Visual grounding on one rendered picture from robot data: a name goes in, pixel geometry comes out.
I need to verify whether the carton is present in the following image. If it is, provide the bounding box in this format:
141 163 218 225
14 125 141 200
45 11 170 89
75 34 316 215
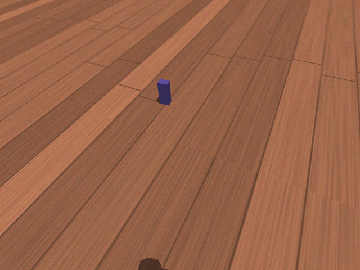
157 79 171 105

